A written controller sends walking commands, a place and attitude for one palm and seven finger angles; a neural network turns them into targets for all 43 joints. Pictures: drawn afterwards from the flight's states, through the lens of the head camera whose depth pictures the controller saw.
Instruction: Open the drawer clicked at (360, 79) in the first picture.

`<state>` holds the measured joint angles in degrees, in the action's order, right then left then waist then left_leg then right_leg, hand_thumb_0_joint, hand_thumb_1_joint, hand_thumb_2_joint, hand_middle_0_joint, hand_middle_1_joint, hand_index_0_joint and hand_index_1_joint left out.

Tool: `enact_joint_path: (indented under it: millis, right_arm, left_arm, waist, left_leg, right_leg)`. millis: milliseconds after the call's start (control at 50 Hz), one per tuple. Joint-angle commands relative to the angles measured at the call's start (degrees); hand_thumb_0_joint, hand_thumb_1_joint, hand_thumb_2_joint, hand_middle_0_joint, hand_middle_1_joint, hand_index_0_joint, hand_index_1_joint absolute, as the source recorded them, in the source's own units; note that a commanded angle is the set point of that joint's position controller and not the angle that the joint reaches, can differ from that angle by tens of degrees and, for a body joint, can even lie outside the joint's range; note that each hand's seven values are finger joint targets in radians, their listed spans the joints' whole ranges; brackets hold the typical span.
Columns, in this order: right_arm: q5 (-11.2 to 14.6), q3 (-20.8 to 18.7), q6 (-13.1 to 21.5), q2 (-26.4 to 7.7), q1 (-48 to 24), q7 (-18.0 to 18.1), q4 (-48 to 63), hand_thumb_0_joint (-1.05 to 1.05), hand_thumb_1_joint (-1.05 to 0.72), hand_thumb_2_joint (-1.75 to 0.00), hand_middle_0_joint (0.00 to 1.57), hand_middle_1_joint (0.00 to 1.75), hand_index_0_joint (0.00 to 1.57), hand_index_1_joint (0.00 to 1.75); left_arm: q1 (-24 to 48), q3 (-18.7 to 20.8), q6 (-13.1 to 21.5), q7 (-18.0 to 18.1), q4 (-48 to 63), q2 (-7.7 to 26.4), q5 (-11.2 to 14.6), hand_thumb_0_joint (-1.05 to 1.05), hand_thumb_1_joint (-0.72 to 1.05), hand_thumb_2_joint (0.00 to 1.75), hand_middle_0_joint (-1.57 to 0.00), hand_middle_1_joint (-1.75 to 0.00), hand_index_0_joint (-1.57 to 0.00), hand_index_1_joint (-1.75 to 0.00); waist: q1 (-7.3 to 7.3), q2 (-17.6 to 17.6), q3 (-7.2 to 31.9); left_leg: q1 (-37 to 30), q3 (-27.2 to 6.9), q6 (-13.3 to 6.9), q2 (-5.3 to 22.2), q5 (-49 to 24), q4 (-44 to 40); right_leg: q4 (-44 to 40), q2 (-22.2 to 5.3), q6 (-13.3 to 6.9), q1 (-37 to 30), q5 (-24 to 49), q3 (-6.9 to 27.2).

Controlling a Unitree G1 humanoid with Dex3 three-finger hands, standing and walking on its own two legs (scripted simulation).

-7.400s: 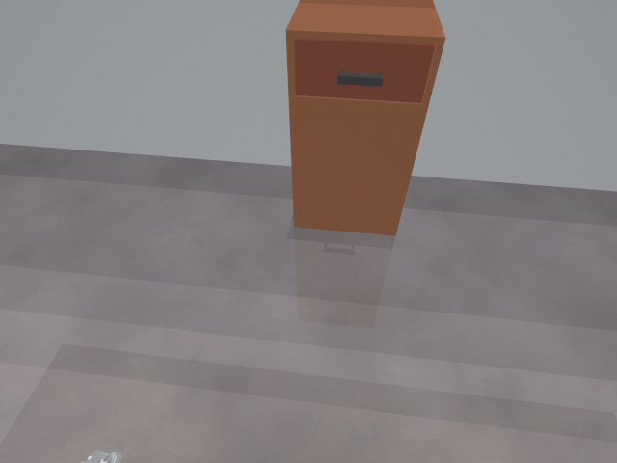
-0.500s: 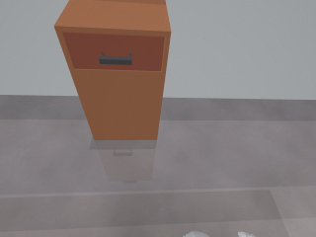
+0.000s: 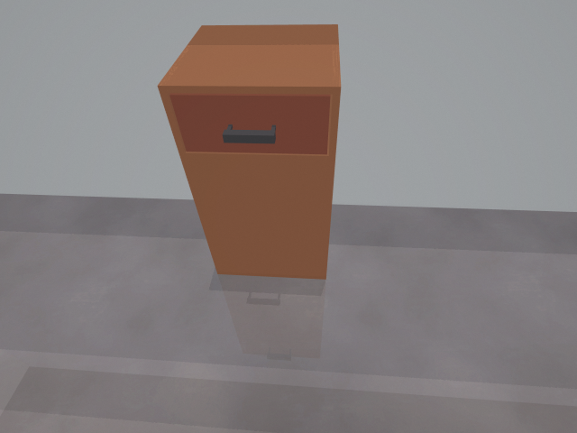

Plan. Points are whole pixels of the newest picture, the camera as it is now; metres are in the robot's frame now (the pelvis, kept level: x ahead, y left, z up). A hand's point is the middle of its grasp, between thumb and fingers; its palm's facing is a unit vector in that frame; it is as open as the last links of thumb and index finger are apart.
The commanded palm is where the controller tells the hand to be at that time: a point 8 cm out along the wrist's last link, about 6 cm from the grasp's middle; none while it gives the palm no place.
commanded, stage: take the last steps up to it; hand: left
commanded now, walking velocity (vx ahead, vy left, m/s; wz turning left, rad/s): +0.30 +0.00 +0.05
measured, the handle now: (250, 132) +0.85 +0.15 -0.04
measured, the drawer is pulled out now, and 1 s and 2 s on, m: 0.00 0.00 0.00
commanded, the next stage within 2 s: come to a stop and stand still in 0.84 s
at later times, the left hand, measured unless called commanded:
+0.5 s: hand out of the picture +0.11 +0.24 -0.18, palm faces +0.05 -0.99 -0.16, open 7.4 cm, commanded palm none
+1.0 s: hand (213, 330) +0.34 +0.17 -0.17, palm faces +0.03 -0.97 -0.22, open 7.2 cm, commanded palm none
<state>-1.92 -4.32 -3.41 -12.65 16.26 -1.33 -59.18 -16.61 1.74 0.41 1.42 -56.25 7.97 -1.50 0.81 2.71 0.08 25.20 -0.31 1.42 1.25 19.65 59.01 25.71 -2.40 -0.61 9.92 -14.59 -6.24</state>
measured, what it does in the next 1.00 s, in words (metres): walks ahead: left foot, then right foot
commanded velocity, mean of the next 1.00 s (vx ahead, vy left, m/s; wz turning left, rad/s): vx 0.21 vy -0.03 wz -0.01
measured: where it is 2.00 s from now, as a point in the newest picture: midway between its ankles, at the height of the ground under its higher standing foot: outside the picture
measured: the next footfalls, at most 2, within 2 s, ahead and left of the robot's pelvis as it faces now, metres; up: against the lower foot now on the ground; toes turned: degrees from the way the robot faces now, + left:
left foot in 0.22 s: +0.06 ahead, +0.15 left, +0.00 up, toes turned +8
right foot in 0.72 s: +0.35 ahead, -0.09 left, +0.00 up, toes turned -9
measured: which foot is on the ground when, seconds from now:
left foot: up 0.00-0.20, down 0.22-0.72, up 0.74-1.00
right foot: down 0.00-0.22, up 0.24-0.70, down 0.72-1.00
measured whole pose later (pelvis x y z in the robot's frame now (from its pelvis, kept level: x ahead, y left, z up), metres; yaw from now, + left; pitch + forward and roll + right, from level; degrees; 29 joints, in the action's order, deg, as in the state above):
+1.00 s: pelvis +0.28 -0.01 +0.00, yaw +0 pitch -1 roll -1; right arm -1.6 -2.8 0.8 -9.9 14.7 0.7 -60.1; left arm -12.5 2.8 2.6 1.2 -60.4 9.3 -1.2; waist 1.7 2.4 -0.9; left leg 28.2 2.8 0.8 6.7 17.7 54.1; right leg 24.1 1.8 -5.1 13.1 -10.8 -10.3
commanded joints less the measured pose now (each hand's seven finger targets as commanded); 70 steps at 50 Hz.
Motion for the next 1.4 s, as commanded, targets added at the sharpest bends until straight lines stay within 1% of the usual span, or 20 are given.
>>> enact_joint_path:
  millis: [0,80,160,200,220,280,340,580,660,680,700,720,760,860,1040,1120,1160,1220,1300,1380]
  right_arm:
    - [0.14,-0.41,2.42,-1.55,-4.62,-0.15,4.58,0.00,-0.90,-0.90,0.20,0.30,0.20,0.30]
    - [0.56,0.44,3.70,-0.04,-6.49,-0.12,4.56,0.00,-0.90,-0.90,0.20,0.30,0.20,0.30]
    - [0.81,1.03,5.36,-0.63,3.31,0.96,0.41,0.00,-0.90,-0.90,0.20,0.30,0.20,0.30]
    - [0.27,-0.89,5.78,-9.29,14.09,1.96,-2.39,0.00,-0.90,-0.90,0.20,0.30,0.20,0.30]
    - [-0.01,-1.14,5.63,-10.23,16.65,2.40,-3.29,0.00,-0.90,-0.90,0.20,0.30,0.20,0.30]
    - [0.50,0.71,6.41,-4.53,8.79,2.93,-1.77,0.00,-0.90,-0.90,0.20,0.30,0.20,0.30]
    - [0.89,1.29,7.57,-2.64,7.54,3.19,-1.88,0.00,-0.90,-0.90,0.20,0.30,0.20,0.30]
    - [0.11,1.09,7.84,-1.58,15.62,3.61,-6.12,0.00,-0.90,-0.90,0.20,0.30,0.20,0.30]
    - [0.64,0.64,7.35,-3.84,12.64,3.59,-6.13,0.00,-0.90,-0.90,0.20,0.30,0.20,0.30]
    - [1.08,0.49,7.41,-3.32,12.46,3.14,-5.82,0.00,-0.90,-0.90,0.20,0.30,0.20,0.30]
    - [1.93,1.04,7.65,0.43,15.51,2.66,-4.78,0.00,-0.90,-0.90,0.20,0.30,0.20,0.30]
    - [2.34,1.24,7.17,1.20,13.49,2.95,-3.12,0.00,-0.90,-0.90,0.20,0.30,0.20,0.30]
    - [1.50,0.58,6.01,1.15,9.01,2.47,-2.04,0.00,-0.90,-0.90,0.20,0.30,0.20,0.30]
    - [0.15,1.33,3.59,3.21,11.27,1.98,-3.37,0.00,-0.90,-0.90,0.20,0.30,0.20,0.30]
    - [1.39,3.05,3.74,2.61,1.55,2.72,-1.10,0.00,-0.90,-0.90,0.20,0.30,0.20,0.30]
    - [1.12,1.46,3.34,-3.74,0.64,3.16,0.33,0.00,-0.90,-0.90,0.20,0.30,0.20,0.30]
    - [1.41,1.25,2.96,-5.17,-2.15,3.83,1.36,0.00,-0.90,-0.90,0.20,0.30,0.20,0.30]
    - [0.88,0.34,2.63,-6.53,-4.85,4.29,3.17,0.00,-0.90,-0.90,0.20,0.30,0.20,0.30]
    - [0.55,-0.72,2.25,-7.53,-5.84,4.12,4.38,0.00,-0.90,-0.90,0.20,0.30,0.20,0.30]
    - [0.86,-0.85,1.98,-6.63,-7.89,3.26,4.60,0.00,-0.90,-0.90,0.20,0.30,0.20,0.30]
  left_arm:
    - [-5.17,2.22,2.33,0.02,0.16,10.00,-0.32,0.00,0.90,0.90,-0.20,-0.30,-0.20,-0.30]
    - [-8.87,2.30,2.26,-0.48,-3.27,10.78,-0.62,0.00,0.90,0.90,-0.20,-0.30,-0.20,-0.30]
    - [-6.68,1.99,1.57,-0.77,-4.67,9.08,0.46,0.00,0.90,0.90,-0.20,-0.30,-0.20,-0.30]
    - [-4.01,0.83,1.32,-1.40,-2.33,3.50,0.61,0.00,0.90,0.90,-0.20,-0.30,-0.20,-0.30]
    - [1.30,0.88,0.98,-1.13,-0.33,4.72,-0.09,0.00,0.90,0.90,-0.20,-0.30,-0.20,-0.30]
    - [1.83,1.45,1.22,-2.42,-2.41,5.12,-0.12,0.00,0.90,0.90,-0.20,-0.30,-0.20,-0.30]
    - [-1.96,1.41,0.53,-2.70,-4.12,3.50,-0.12,0.00,0.90,0.90,-0.20,-0.30,-0.20,-0.30]
    - [14.18,1.56,0.82,-2.95,2.05,3.06,0.58,0.00,0.90,0.90,-0.20,-0.30,-0.20,-0.30]
    - [-0.21,2.41,2.10,-2.57,-2.11,5.38,0.33,0.00,0.90,0.90,-0.20,-0.30,-0.20,-0.30]
    - [-8.32,3.27,2.79,-2.14,-4.64,8.46,0.02,0.00,0.90,0.90,-0.20,-0.30,-0.20,-0.30]
    - [-14.48,4.87,3.41,-1.29,-6.02,14.43,-0.31,0.00,0.90,0.90,-0.20,-0.30,-0.20,-0.30]
    - [-15.82,4.77,3.09,-1.21,-6.25,17.14,0.98,0.00,0.90,0.90,-0.20,-0.30,-0.20,-0.30]
    - [-2.63,3.63,2.42,-0.95,-2.53,12.97,1.11,0.00,0.90,0.90,-0.20,-0.30,-0.20,-0.30]
    - [4.15,1.35,3.26,-0.37,-1.55,5.83,0.42,0.00,0.90,0.90,-0.20,-0.30,-0.20,-0.30]
    - [0.56,0.66,1.93,0.31,-3.80,7.23,0.77,0.00,0.90,0.90,-0.20,-0.30,-0.20,-0.30]
    - [-2.61,0.75,-0.24,1.39,-2.77,5.82,0.83,0.00,0.90,0.90,-0.20,-0.30,-0.20,-0.30]
    - [-2.93,0.79,-1.23,1.20,-2.45,6.12,1.17,0.00,0.90,0.90,-0.20,-0.30,-0.20,-0.30]
    - [-3.31,1.25,-2.09,0.87,-1.78,6.21,0.92,0.00,0.90,0.90,-0.20,-0.30,-0.20,-0.30]
    - [-2.54,1.69,-1.98,0.55,-0.21,4.67,0.75,0.00,0.90,0.90,-0.20,-0.30,-0.20,-0.30]
    - [-6.41,1.49,-1.41,0.38,-1.08,4.40,0.56,0.00,0.90,0.90,-0.20,-0.30,-0.20,-0.30]
  waist:
    - [-3.18,-11.10,-6.21]
    - [-4.59,-12.62,-5.40]
    - [0.18,-7.15,-2.17]
    - [5.00,14.54,-1.74]
    - [6.76,15.95,-5.00]
    - [2.35,4.62,-11.16]
    - [-0.33,4.17,-8.99]
    - [2.62,3.67,-11.53]
    - [-4.44,3.15,-2.87]
    - [-7.89,-0.97,2.32]
    - [-9.02,-13.22,9.57]
    - [-7.76,-12.14,10.50]
    - [-4.10,-8.80,1.68]
    - [2.25,-8.02,-2.14]
    - [-0.25,-6.94,-0.02]
    - [-0.99,1.31,-1.51]
    - [-1.45,11.11,-0.44]
    - [-1.41,8.40,1.87]
    - [-0.70,3.08,6.42]
    - [-2.27,3.55,6.57]
  left_leg:
    - [5.83,2.35,0.46,2.97,0.42,-6.79]
    - [0.21,5.43,-0.49,1.81,4.53,-19.05]
    - [-21.46,8.22,-0.81,0.39,-3.93,-35.60]
    - [-31.81,-16.61,-7.53,19.20,10.31,-45.88]
    - [-28.09,-23.55,-10.34,23.33,14.88,-51.13]
    - [-18.89,-14.34,-10.18,19.51,6.52,-51.96]
    - [-18.65,-4.64,-8.84,14.87,-6.76,-51.42]
    - [-24.45,1.23,-9.64,15.84,-32.32,-46.15]
    - [-23.27,5.68,-6.89,13.13,-49.08,-28.70]
    - [-15.21,6.31,-5.17,10.88,-42.11,-17.00]
    - [-1.00,9.50,-2.60,2.68,-10.70,2.67]
    - [3.85,4.02,-2.72,-0.73,15.12,17.98]
    - [6.22,-0.91,-3.42,4.50,6.28,21.71]
    - [-1.09,1.57,-1.04,6.49,-1.75,5.77]
    - [-9.33,2.56,0.63,3.11,-7.20,-25.07]
    - [-17.71,-3.18,-3.93,11.66,-42.10,-32.90]
    - [-14.30,-8.57,-8.93,16.16,-45.62,-37.90]
    - [-16.17,-10.22,-13.58,19.35,-45.88,-39.27]
    - [-19.89,-8.19,-13.56,18.42,-44.84,-36.23]
    - [-13.78,-4.46,-9.17,13.68,-28.66,-33.81]
  right_leg:
    - [-17.59,-15.08,-6.18,-0.44,-14.51,14.07]
    - [-15.93,-14.83,-7.23,-1.56,-11.12,13.14]
    - [-6.63,-9.20,-3.47,8.83,-11.31,6.34]
    - [16.67,-0.79,1.02,25.56,-15.40,-3.22]
    - [27.24,-0.83,0.91,29.64,-18.42,-0.34]
    - [36.46,-5.37,0.45,29.29,-6.93,4.13]
    - [36.39,-4.94,1.88,26.30,0.35,3.17]
    - [16.45,-3.26,-0.19,25.72,3.69,0.24]
    - [6.70,2.76,-2.84,3.19,6.04,-4.27]
    - [4.63,0.12,-4.01,-10.84,9.21,-0.38]
    - [1.54,-16.15,-10.17,-24.01,16.83,20.91]
    - [-5.90,-24.88,-15.22,-20.66,21.12,32.39]
    - [-13.27,-21.01,-12.53,-2.91,-7.82,27.92]
    - [-15.72,-12.57,-8.34,11.47,3.16,8.48]
    - [-6.09,-10.95,-8.01,1.42,32.29,5.73]
    - [2.31,-4.02,-1.50,7.04,12.79,3.36]
    - [9.91,-0.90,0.74,4.86,-3.29,0.73]
    - [24.74,-0.07,0.72,10.70,-17.81,4.73]
    - [27.63,0.37,1.51,13.34,-17.00,5.71]
    - [7.52,0.54,1.62,3.07,-4.28,2.95]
